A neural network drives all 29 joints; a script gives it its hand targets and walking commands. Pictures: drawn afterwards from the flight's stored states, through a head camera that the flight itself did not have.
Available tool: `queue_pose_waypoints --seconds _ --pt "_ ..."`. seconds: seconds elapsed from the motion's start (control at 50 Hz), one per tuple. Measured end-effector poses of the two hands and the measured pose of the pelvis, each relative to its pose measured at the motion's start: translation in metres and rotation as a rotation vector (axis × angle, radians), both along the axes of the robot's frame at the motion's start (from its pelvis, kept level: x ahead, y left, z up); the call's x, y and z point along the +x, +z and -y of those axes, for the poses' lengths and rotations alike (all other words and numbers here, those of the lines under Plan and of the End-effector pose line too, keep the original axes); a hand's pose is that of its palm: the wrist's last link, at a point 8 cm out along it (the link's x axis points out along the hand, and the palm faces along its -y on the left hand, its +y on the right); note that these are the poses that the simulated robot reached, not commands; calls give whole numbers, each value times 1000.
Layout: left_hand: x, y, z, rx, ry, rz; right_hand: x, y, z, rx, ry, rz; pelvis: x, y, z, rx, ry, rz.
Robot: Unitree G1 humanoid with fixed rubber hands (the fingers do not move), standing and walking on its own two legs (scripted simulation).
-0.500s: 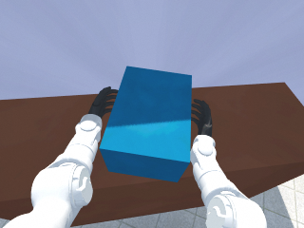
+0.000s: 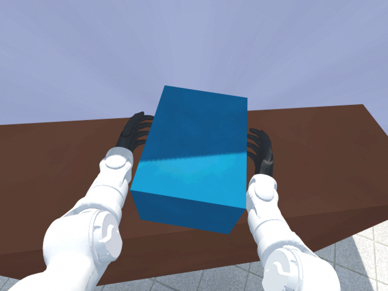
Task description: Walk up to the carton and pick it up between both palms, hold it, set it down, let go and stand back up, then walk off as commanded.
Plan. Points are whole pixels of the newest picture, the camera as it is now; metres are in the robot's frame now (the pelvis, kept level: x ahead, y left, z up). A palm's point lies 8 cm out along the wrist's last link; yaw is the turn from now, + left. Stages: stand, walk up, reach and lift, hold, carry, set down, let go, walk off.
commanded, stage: reach and lift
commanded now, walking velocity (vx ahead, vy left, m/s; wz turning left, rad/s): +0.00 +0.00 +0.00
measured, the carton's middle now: (195, 157) +0.42 -0.02 +0.00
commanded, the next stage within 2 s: none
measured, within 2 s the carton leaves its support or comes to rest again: leaves its support in 0.84 s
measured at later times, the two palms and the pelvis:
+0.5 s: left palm (127, 145) +0.43 +0.14 +0.04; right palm (262, 169) +0.36 -0.16 +0.03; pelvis +0.00 +0.00 +0.00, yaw +0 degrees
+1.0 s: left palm (124, 156) +0.39 +0.14 +0.05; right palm (268, 176) +0.33 -0.15 +0.05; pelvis -0.02 +0.00 +0.00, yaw +0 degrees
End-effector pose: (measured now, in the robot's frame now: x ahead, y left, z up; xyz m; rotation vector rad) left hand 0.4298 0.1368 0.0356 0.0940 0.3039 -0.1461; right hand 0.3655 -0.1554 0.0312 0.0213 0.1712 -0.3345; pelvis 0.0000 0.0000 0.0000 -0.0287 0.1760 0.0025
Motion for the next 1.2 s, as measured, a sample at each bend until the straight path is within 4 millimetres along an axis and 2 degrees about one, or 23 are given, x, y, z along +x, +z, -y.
queue_pose_waypoints --seconds 0.62,0.76,0.92,1.2 --pt "-2 4 1 31 -9 25 -4 2 0 -4 -5 14 0 0 -1 -1 1 3" --pt "-15 5 1 52 -8 35 -16 3 -1 -16 2 13 -3 1 -1 -2 2 19" --pt "-32 10 0 45 13 45 -29 12 -1 -30 17 22 -14 1 -2 -3 3 49" --pt "-44 27 0 45 46 49 -32 35 0 -26 44 23 -24 1 -2 -2 4 78"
